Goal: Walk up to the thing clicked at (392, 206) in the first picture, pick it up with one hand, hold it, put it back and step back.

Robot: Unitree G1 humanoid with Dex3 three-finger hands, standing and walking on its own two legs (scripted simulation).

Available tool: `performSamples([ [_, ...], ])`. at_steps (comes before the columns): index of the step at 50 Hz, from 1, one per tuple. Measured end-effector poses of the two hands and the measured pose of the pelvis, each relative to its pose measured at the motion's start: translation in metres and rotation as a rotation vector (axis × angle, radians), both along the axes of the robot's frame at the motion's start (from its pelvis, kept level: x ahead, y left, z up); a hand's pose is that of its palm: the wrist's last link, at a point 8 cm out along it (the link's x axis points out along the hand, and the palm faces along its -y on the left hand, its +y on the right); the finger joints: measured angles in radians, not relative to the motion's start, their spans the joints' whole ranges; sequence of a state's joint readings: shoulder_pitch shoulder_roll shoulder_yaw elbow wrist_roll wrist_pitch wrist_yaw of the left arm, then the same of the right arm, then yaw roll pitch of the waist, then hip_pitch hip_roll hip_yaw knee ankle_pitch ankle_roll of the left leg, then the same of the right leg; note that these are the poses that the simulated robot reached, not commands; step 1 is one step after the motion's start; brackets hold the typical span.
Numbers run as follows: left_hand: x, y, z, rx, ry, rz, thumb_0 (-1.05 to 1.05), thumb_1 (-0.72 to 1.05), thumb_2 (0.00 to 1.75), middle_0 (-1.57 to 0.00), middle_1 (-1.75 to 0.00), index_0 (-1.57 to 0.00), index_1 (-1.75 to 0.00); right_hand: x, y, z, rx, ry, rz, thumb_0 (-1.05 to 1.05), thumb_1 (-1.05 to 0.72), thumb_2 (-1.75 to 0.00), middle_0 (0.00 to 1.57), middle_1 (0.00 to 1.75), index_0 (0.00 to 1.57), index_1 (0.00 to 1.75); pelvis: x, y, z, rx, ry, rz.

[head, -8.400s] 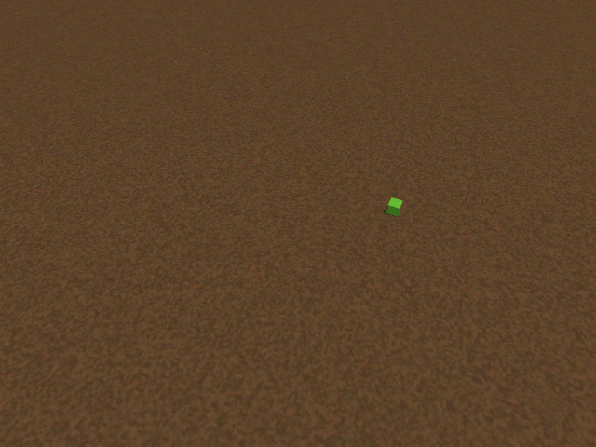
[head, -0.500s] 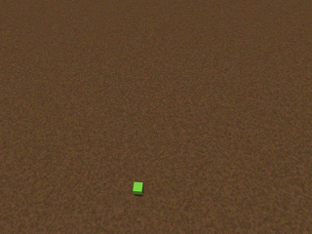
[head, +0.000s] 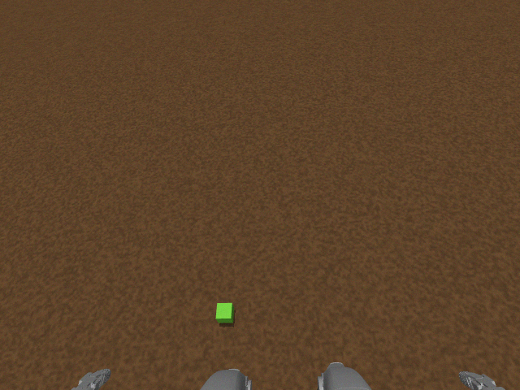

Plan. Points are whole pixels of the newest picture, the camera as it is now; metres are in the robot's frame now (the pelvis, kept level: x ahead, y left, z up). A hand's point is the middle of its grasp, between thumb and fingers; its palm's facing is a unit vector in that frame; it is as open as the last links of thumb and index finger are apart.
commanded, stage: walk up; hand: left
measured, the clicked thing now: (225, 313) +0.46 +0.20 -0.71
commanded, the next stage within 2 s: none
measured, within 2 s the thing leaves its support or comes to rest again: neither
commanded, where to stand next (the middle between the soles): +0.06 +0.00 m, yaw -3 degrees
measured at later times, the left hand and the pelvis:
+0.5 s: hand out of the picture +0.06 +0.28 -0.13, palm faces -0.04 -0.93 -0.36, open 7.3 cm; pelvis -0.01 +0.02 +0.02, yaw -1 degrees
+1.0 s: hand out of the picture +0.12 +0.27 -0.12, palm faces -0.06 -0.94 -0.35, open 7.3 cm; pelvis +0.02 +0.02 +0.04, yaw -2 degrees
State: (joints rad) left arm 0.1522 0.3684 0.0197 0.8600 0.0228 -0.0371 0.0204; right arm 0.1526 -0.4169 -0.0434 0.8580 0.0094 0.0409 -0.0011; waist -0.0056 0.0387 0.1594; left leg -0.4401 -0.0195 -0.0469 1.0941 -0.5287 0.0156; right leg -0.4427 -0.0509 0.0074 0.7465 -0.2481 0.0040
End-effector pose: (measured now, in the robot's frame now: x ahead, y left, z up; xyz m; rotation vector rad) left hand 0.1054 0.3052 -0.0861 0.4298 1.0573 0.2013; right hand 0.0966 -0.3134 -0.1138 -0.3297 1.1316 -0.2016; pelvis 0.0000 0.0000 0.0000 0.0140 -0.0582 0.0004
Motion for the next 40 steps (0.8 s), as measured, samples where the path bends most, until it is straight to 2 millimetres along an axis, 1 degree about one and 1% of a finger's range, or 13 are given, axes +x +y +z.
performSamples([
  [4,-0.008,0.011,-0.003,0.011,0.003,0.004,0.00,0.90,0.90,-0.21,-0.30,-0.21,-0.30,-0.020,0.002,-0.002,-0.011,0.050,0.007,0.00,-0.91,-0.90,0.20,0.30,0.20,0.30,-0.007,0.007,-0.003,-0.003,0.015,0.009],
  [7,-0.016,0.026,-0.011,0.003,0.013,0.028,0.00,0.90,0.90,-0.21,-0.30,-0.21,-0.30,-0.041,0.008,-0.002,-0.030,0.089,0.001,0.00,-0.91,-0.90,0.20,0.30,0.20,0.30,-0.013,0.015,-0.006,0.015,0.010,0.012],
  [11,-0.033,0.035,-0.013,-0.010,0.074,0.065,0.00,0.90,0.90,-0.20,-0.30,-0.21,-0.30,-0.070,0.018,0.006,-0.027,0.134,-0.023,0.00,-0.91,-0.90,0.20,0.30,0.20,0.30,-0.012,0.021,0.002,-0.009,0.009,0.009],
  [13,-0.040,0.038,-0.013,-0.017,0.094,0.078,0.00,0.90,0.90,-0.20,-0.30,-0.21,-0.30,-0.077,0.021,0.011,-0.026,0.146,-0.029,0.00,-0.91,-0.90,0.20,0.30,0.20,0.30,-0.011,0.020,0.006,-0.014,0.009,0.006],
  [15,-0.046,0.038,-0.014,-0.022,0.107,0.085,0.00,0.90,0.90,-0.20,-0.30,-0.21,-0.30,-0.080,0.022,0.011,-0.022,0.153,-0.031,0.01,-0.90,-0.90,0.20,0.30,0.20,0.30,-0.010,0.019,0.007,-0.019,0.008,-0.002],
  [20,-0.057,0.029,-0.014,-0.041,0.138,0.079,0.00,0.90,0.90,-0.20,-0.30,-0.21,-0.30,-0.071,0.024,0.012,-0.011,0.128,-0.039,0.01,-0.90,-0.90,0.20,0.30,0.20,0.30,-0.012,0.018,0.012,-0.029,-0.007,-0.003],
  [24,-0.055,0.020,-0.010,-0.072,0.146,0.070,0.00,0.90,0.90,-0.20,-0.30,-0.21,-0.30,-0.059,0.028,0.015,0.005,0.099,-0.031,0.01,-0.90,-0.90,0.20,0.30,0.20,0.30,-0.009,0.021,0.018,-0.015,0.001,-0.008],
  [29,-0.043,0.012,-0.006,-0.096,0.131,0.068,0.00,0.90,0.90,-0.20,-0.30,-0.21,-0.30,-0.039,0.032,0.021,0.017,0.070,-0.015,0.01,-0.90,-0.90,0.20,0.30,0.20,0.30,0.000,0.021,0.024,-0.016,0.009,-0.015],
  [34,-0.026,0.009,-0.002,-0.102,0.114,0.066,0.00,0.90,0.90,-0.20,-0.30,-0.21,-0.30,-0.019,0.033,0.028,0.017,0.037,-0.016,0.00,-0.90,-0.90,0.20,0.30,0.20,0.30,0.007,0.020,0.029,-0.011,0.013,-0.020],
  [40,-0.005,0.009,0.002,-0.098,0.094,0.052,0.00,0.90,0.90,-0.20,-0.30,-0.21,-0.30,-0.004,0.031,0.034,0.011,0.013,-0.030,0.00,-0.90,-0.90,0.20,0.30,0.20,0.30,0.012,0.020,0.032,-0.009,0.012,-0.026],
])
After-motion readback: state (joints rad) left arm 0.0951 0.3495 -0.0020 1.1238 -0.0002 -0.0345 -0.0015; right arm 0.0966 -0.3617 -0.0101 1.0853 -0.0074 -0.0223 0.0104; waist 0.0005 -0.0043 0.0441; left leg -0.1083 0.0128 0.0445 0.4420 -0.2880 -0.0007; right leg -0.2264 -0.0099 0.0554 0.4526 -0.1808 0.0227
